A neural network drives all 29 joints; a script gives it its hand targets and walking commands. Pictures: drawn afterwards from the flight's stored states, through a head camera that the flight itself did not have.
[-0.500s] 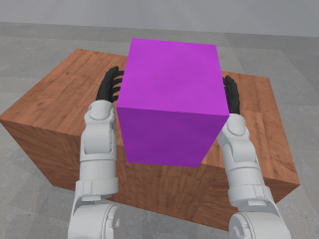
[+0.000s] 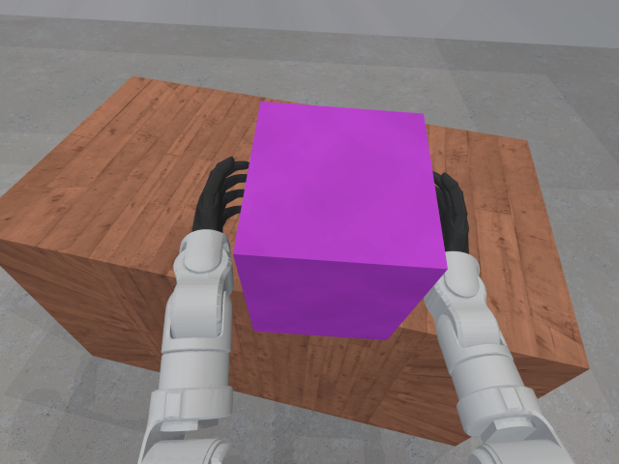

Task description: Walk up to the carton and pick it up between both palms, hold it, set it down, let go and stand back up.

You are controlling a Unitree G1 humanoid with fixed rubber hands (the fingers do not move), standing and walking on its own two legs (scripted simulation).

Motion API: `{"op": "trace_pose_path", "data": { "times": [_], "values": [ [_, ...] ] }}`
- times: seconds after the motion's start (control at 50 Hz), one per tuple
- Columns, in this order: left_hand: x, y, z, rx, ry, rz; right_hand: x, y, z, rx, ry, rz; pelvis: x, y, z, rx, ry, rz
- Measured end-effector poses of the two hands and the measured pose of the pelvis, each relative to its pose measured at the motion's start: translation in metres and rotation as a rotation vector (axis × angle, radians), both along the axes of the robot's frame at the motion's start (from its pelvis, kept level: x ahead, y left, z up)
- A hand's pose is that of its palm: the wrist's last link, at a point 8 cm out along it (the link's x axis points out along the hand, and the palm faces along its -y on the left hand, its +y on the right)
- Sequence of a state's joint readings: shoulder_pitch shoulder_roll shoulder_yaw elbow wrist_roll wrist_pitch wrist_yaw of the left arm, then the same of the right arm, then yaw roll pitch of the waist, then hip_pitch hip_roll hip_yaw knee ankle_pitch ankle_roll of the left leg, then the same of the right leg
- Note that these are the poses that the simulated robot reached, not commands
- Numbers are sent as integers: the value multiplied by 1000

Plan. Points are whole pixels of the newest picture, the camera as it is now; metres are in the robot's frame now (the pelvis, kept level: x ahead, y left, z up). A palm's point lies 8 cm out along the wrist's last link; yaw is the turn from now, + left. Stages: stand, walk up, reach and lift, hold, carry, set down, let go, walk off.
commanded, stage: set down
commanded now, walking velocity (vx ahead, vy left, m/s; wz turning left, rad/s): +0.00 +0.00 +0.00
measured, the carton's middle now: (330, 233) +0.38 -0.03 +0.08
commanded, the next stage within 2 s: none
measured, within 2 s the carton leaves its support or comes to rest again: neither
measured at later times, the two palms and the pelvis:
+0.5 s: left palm (242, 221) +0.37 +0.08 +0.12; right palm (469, 243) +0.34 -0.21 +0.10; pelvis -0.02 -0.01 +0.00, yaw +0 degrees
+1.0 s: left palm (243, 222) +0.39 +0.09 +0.09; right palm (455, 236) +0.37 -0.20 +0.08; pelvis +0.00 -0.01 +0.00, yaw +3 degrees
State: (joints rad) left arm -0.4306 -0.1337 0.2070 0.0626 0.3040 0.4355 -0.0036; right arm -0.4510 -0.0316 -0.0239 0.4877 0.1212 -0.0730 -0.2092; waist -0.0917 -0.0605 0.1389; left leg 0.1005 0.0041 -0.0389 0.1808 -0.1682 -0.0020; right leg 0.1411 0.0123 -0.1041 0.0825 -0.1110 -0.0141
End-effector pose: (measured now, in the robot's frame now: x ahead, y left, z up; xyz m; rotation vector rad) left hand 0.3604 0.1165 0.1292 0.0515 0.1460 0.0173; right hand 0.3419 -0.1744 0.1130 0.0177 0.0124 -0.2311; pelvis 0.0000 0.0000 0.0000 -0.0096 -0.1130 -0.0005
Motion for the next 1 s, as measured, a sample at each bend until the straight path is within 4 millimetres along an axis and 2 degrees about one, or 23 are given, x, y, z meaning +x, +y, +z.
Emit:
{"op": "trace_pose_path", "data": {
  "times": [0.08, 0.16, 0.26, 0.34, 0.44, 0.54, 0.68, 0.8, 1.0],
  "values": [
    [-5, 7, -12, 5, 18, 10, -2, 7, -8, -9, 23, 11, -3, 2, 0, -2, 8, 11],
    [-6, 6, -7, 13, -23, 18, -2, 6, -6, -15, 0, 12, -7, 5, 0, -5, 33, 12],
    [-2, -8, 10, 30, -63, 8, 0, -6, 2, -10, -14, 6, -12, 7, 1, -6, 42, 8],
    [3, -21, 14, 45, -31, -11, -1, -19, 2, 0, 22, -13, -15, 4, 1, -4, 39, 5],
    [7, -32, 2, 40, 37, -27, -3, -29, -7, -4, 84, -26, -16, -3, 1, -1, 43, 4],
    [11, -33, -11, 21, 58, -15, 4, -32, -11, -28, 93, -15, -17, -11, 1, 3, 64, 9],
    [19, -28, -12, 16, 29, 13, 22, -27, -6, -39, 62, 14, -13, -17, 2, 5, 113, 29],
    [27, -23, -14, 27, 40, 18, 32, -23, -9, -23, 73, 21, -10, -17, 1, 3, 132, 51],
    [35, -31, -38, 19, 87, -12, 30, -30, -31, -35, 124, -10, -5, -12, 1, 0, 183, 50]
  ]
}}
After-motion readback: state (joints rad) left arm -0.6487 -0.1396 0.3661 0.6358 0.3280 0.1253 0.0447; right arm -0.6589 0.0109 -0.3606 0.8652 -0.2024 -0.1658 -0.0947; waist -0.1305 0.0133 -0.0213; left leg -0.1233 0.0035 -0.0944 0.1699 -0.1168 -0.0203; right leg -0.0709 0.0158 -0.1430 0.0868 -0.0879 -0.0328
